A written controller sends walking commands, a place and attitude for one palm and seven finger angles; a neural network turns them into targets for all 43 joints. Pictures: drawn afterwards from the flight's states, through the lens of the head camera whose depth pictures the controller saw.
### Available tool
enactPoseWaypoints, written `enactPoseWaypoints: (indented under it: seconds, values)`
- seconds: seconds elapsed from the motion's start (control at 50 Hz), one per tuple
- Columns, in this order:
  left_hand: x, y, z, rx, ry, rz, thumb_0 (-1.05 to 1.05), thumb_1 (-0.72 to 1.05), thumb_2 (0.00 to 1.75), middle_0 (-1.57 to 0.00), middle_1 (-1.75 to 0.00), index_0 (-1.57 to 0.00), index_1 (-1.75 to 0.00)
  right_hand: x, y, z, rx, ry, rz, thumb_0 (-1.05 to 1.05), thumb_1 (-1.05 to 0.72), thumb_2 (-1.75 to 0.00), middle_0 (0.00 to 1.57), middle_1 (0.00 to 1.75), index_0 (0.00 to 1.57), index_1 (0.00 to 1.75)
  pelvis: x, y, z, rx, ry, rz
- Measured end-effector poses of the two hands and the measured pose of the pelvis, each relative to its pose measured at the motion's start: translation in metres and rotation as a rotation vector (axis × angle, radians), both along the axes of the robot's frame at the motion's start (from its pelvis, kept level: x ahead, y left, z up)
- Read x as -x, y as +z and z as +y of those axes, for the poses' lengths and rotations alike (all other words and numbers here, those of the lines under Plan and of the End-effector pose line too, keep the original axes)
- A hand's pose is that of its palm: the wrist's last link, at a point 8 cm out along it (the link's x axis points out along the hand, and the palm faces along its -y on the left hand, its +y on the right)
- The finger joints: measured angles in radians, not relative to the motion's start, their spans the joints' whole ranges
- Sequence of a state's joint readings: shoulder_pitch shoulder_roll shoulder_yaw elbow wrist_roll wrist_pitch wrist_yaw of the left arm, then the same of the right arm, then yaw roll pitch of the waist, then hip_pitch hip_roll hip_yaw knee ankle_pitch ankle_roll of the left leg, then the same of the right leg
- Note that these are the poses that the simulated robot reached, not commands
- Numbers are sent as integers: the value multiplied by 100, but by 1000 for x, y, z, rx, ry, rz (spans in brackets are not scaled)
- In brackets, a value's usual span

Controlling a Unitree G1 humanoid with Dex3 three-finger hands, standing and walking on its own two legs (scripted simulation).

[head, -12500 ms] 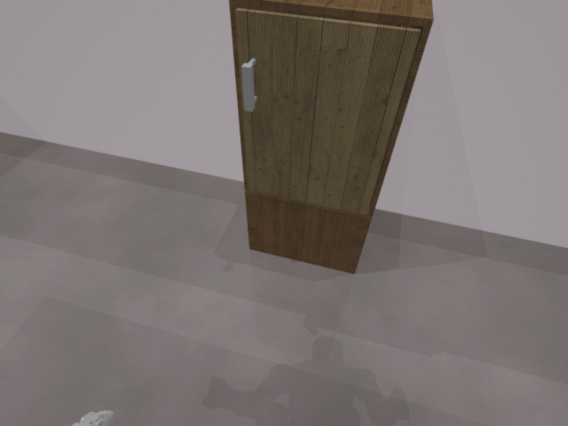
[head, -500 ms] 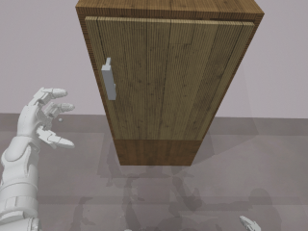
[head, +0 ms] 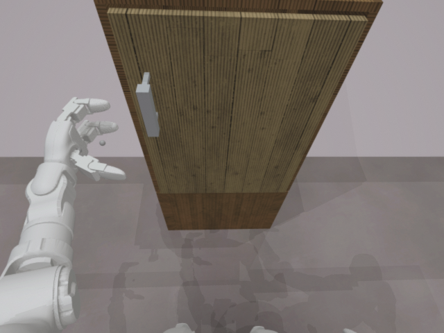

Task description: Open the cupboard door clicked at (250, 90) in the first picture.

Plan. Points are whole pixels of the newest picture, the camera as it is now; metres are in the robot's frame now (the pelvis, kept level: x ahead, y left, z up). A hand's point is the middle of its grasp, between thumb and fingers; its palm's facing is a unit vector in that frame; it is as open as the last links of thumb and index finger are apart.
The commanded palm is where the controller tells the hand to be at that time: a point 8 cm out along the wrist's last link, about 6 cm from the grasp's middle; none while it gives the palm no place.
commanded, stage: move the hooked fingers beside the handle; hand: left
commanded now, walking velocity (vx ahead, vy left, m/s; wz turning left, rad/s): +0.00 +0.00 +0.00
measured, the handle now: (150, 105) +0.54 +0.15 +0.08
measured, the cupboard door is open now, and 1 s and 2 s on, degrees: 0 0 0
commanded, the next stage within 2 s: slide the fingers in behind the handle in 1.24 s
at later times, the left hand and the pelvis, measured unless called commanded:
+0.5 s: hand (112, 118) +0.49 +0.21 +0.09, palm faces +0.02 -1.00 +0.00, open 14.0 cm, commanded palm +0.46 +0.26 +0.08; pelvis +0.00 -0.02 -0.01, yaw -1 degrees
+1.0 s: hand (110, 123) +0.48 +0.22 +0.08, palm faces -0.01 -1.00 +0.02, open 14.0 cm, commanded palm +0.46 +0.27 +0.08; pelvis +0.02 +0.00 -0.01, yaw -1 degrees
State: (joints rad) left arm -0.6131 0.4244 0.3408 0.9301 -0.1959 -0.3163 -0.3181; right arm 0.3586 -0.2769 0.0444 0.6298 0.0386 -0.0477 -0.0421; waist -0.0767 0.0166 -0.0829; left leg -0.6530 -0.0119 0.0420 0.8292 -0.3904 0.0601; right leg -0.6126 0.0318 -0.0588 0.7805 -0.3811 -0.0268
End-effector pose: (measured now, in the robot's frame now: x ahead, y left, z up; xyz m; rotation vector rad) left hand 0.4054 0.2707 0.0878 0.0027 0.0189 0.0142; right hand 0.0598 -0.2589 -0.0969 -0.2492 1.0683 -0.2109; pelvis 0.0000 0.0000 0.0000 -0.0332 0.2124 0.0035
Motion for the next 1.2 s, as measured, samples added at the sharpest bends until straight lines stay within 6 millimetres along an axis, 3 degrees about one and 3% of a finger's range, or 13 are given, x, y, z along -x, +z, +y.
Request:
enactPoseWaypoints:
  seconds: [0.3,0.54,0.72,0.88,1.06,1.2]
  values:
    - [-39,2,-10,5,15,7,-1,-50,30,-30,-120,-30,-120,43,-7,-24,23,-82,134,0,-90,-90,20,30,21,30,0,-6,-17,-4,-17,48]
    - [-64,3,-7,5,0,-3,-1,-50,30,-30,-120,-30,-120,59,-7,-31,39,-107,218,0,-90,-90,20,30,21,30,-3,-10,-20,3,-18,96]
    - [-63,-13,-3,10,2,49,-1,-50,30,-30,-120,-30,-120,51,-5,-23,24,-121,210,0,-91,-90,20,30,21,30,-11,-9,-15,4,-33,104]
    - [-59,-6,8,10,19,-15,-1,-50,30,-30,-120,-30,-120,34,-6,-12,16,-98,194,0,-90,-90,20,30,21,30,-15,-9,-8,14,-23,96]
    - [-59,-17,-1,36,-22,33,-1,-50,30,-30,-120,-30,-120,18,-8,-3,17,-67,159,0,-90,-90,20,30,21,30,-15,-10,1,19,-14,93]
    - [-58,-13,-1,21,13,-19,-1,-50,30,-30,-120,-30,-120,21,-8,3,11,-72,150,0,-90,-90,20,30,21,30,-12,-12,5,20,-20,91]
